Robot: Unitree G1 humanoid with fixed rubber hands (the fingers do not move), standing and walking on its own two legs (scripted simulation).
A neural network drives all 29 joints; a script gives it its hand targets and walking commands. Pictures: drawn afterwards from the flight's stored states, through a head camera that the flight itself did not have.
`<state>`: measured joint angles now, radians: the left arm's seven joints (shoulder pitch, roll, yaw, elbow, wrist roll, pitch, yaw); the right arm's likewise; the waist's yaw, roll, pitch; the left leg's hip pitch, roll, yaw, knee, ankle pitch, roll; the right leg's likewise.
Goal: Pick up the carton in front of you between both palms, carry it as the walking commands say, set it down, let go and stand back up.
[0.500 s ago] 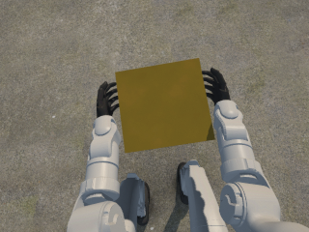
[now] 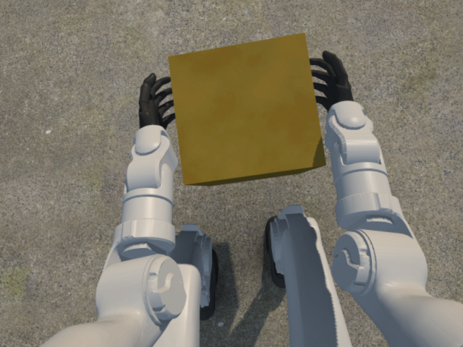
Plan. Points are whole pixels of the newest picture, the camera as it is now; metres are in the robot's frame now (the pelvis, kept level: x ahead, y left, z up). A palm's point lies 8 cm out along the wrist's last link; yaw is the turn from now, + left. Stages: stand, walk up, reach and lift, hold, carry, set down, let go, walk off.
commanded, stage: set down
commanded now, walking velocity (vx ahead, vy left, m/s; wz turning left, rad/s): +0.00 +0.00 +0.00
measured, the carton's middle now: (246, 127) +0.46 -0.07 -0.18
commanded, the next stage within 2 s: none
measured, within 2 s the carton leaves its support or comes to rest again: rests again in 1.72 s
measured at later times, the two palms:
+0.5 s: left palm (181, 133) +0.49 +0.08 -0.25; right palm (317, 114) +0.49 -0.22 -0.26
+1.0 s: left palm (186, 137) +0.49 +0.08 -0.30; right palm (313, 120) +0.49 -0.23 -0.30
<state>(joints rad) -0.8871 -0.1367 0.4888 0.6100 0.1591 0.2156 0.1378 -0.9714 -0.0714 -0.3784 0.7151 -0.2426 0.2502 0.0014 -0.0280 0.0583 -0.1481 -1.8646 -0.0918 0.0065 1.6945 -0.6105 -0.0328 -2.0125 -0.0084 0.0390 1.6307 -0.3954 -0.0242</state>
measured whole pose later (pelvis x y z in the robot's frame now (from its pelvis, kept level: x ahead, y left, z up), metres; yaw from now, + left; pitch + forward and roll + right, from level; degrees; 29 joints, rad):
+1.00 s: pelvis -0.03 +0.01 -0.15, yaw +2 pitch +38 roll +4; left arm -1.29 0.03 0.36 0.87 0.00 0.17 0.19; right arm -1.39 -0.36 -0.20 1.08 -0.01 0.18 -0.02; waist -0.07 0.07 0.25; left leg -2.22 -0.18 0.01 2.19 -0.65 -0.07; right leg -2.36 -0.04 0.04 2.09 -0.40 -0.03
